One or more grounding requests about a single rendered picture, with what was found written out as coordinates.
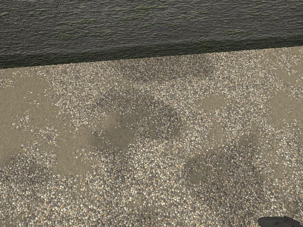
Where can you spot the robot right hand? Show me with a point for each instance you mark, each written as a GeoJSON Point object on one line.
{"type": "Point", "coordinates": [278, 222]}

